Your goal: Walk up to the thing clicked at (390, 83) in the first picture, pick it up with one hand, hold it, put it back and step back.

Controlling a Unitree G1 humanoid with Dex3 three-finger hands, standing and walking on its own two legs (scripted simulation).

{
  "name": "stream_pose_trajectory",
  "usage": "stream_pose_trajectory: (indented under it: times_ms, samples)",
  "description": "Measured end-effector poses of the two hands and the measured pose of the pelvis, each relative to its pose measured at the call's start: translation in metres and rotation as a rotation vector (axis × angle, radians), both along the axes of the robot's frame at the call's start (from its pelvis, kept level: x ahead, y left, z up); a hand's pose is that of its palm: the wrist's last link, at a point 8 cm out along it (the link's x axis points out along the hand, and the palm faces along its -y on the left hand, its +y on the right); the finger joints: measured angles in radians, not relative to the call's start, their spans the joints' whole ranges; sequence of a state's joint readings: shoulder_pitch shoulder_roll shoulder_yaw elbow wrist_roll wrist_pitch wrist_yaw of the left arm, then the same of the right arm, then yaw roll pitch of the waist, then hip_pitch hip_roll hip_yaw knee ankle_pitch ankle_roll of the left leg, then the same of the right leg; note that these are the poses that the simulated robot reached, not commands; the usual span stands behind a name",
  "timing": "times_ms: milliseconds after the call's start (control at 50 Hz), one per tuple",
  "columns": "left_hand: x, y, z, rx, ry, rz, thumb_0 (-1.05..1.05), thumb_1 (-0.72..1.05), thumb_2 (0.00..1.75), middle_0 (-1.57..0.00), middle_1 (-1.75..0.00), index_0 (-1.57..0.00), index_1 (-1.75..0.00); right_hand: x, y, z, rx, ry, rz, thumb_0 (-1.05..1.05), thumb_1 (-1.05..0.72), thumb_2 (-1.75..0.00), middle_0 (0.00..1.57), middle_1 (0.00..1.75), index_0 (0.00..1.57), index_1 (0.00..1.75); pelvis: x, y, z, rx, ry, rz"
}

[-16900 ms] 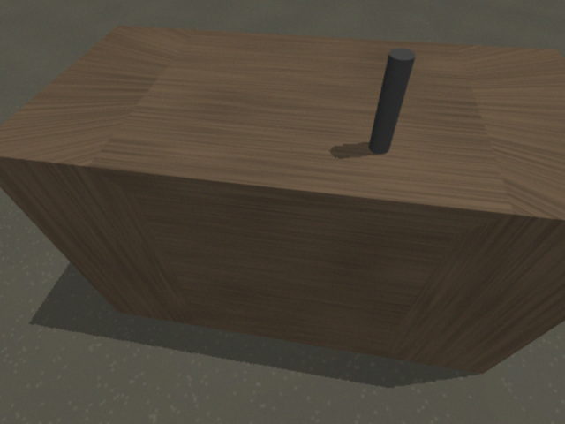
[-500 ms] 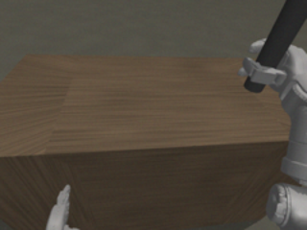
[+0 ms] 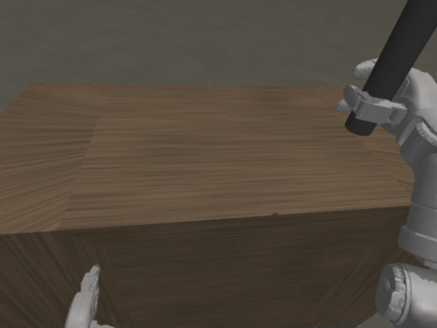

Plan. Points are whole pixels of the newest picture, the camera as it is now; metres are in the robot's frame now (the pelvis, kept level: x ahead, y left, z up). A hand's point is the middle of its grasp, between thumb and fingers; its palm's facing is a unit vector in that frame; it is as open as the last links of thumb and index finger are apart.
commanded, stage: hold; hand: right
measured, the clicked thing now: (389, 71) +0.34 -0.19 +0.36
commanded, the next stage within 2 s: crouch in 1.90 s
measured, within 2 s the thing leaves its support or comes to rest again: neither
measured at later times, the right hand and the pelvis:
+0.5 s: hand (369, 100) +0.32 -0.17 +0.32, palm faces +0.11 +0.99 +0.00, open 5.2 cm; pelvis -0.01 +0.00 +0.00, yaw +0 degrees
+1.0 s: hand (372, 101) +0.31 -0.17 +0.32, palm faces +0.12 +0.99 -0.01, open 5.2 cm; pelvis -0.03 +0.00 +0.00, yaw +0 degrees
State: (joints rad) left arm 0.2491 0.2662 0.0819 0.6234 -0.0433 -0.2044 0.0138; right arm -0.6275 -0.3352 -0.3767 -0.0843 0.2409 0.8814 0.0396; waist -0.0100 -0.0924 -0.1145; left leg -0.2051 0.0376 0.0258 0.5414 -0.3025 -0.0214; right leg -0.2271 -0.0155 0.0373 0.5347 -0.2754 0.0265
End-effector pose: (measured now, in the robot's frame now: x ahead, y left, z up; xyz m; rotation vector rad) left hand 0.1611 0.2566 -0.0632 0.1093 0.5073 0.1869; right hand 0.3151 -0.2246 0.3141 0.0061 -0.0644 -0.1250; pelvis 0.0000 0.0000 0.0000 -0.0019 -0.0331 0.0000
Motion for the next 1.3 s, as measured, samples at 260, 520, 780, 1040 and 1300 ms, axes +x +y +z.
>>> stream_pose_trajectory:
  times_ms: [260,520,780,1040,1300]
  samples:
    - [-0.007,0.001,-0.004,-0.002,0.025,0.011,-0.01,-0.53,0.05,-0.06,-0.05,-0.06,-0.05,-0.009,0.000,-0.004,-0.022,-0.024,-0.004,-0.02,-0.16,-1.15,1.02,1.13,1.02,1.16,-0.005,0.000,0.000,0.003,-0.005,0.000]
    - [-0.012,-0.004,-0.002,-0.012,0.002,0.004,-0.01,-0.52,0.04,-0.06,-0.05,-0.06,-0.05,-0.017,0.003,0.005,-0.016,-0.022,0.017,-0.02,-0.16,-1.14,1.02,1.13,1.02,1.16,-0.013,-0.001,0.000,0.003,-0.021,0.000]
    - [-0.027,0.000,-0.001,0.004,0.000,0.014,-0.01,-0.52,0.04,-0.06,-0.05,-0.06,-0.04,-0.018,0.008,0.004,-0.012,0.000,0.025,-0.02,-0.16,-1.14,1.02,1.13,1.02,1.16,-0.025,-0.002,0.000,0.003,-0.029,0.006]
    - [-0.027,-0.001,0.003,-0.009,-0.032,0.015,-0.01,-0.52,0.04,-0.06,-0.05,-0.06,-0.05,-0.028,0.005,0.008,-0.019,-0.019,0.010,-0.02,-0.16,-1.14,1.02,1.13,1.02,1.15,-0.026,-0.001,0.000,0.004,-0.036,0.005]
    - [-0.029,-0.001,0.004,-0.010,-0.046,0.012,-0.01,-0.53,0.04,-0.06,-0.05,-0.06,-0.05,-0.025,0.006,0.005,-0.013,-0.013,0.013,-0.02,-0.16,-1.14,1.02,1.13,1.02,1.15,-0.028,0.001,0.000,0.003,-0.034,0.006]
